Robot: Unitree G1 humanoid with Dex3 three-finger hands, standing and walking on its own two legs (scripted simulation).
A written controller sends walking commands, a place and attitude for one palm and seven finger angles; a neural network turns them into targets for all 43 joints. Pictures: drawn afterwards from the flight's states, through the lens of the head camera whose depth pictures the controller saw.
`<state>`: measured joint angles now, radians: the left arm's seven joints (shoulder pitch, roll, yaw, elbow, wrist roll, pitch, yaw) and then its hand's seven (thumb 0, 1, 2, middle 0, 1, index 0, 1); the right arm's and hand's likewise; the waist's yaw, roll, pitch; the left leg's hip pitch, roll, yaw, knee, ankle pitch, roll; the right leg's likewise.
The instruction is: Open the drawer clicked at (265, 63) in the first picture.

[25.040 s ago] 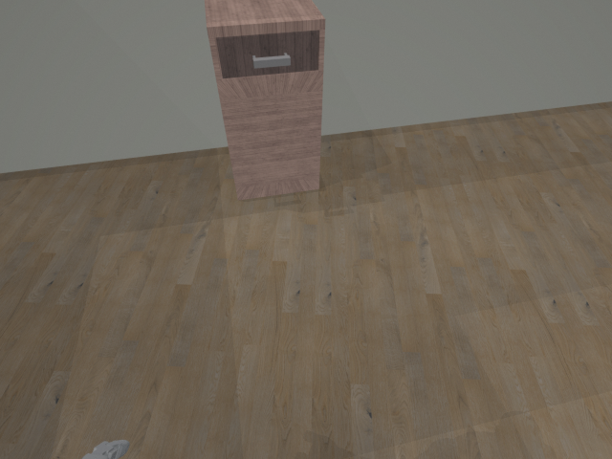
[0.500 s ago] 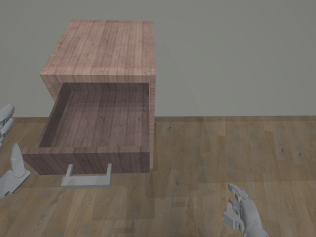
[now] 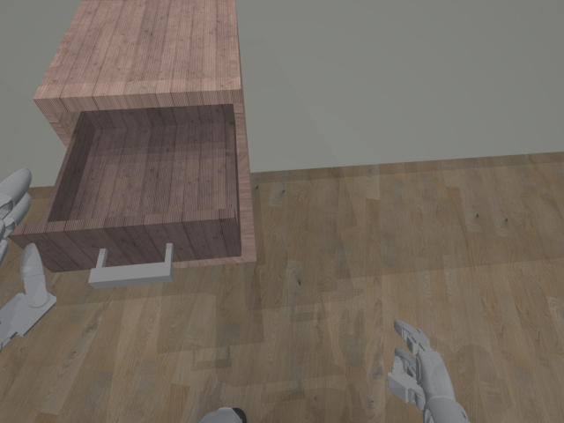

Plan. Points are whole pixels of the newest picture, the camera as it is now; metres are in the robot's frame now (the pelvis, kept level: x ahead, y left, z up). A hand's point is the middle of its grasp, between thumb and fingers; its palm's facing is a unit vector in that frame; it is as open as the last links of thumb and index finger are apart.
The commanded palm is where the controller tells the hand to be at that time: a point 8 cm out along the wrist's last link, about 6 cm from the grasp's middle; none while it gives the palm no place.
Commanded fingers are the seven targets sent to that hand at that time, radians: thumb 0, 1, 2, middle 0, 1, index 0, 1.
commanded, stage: step back with the hand held close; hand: left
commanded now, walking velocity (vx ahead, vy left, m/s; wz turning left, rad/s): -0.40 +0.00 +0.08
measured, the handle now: (134, 263) +0.36 +0.28 -0.08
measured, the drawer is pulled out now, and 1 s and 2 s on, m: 0.30 0.30 0.30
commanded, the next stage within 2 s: stop stepping back and stand still in 0.18 s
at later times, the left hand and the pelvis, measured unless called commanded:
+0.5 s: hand out of the picture +0.03 +0.18 +0.18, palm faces +0.39 -0.77 -0.51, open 7.4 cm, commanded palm -0.02 +0.23 +0.18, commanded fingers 0.00 0.90 0.90 -0.20 -0.30 -0.20 -0.30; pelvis -0.13 -0.06 +0.00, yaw +4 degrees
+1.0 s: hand out of the picture -0.06 +0.15 +0.19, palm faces +0.48 -0.69 -0.54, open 7.4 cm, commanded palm -0.12 +0.18 +0.18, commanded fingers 0.00 0.90 0.90 -0.20 -0.30 -0.20 -0.30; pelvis -0.23 -0.11 -0.01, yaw +5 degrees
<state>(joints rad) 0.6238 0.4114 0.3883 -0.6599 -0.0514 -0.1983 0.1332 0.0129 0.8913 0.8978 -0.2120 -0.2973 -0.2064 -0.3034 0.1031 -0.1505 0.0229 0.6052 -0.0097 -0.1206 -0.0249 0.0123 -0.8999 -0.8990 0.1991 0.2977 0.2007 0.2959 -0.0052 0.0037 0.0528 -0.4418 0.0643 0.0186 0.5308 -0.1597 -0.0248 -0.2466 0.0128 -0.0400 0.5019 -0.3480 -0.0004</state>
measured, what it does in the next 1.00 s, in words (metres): walks backwards: left foot, then left foot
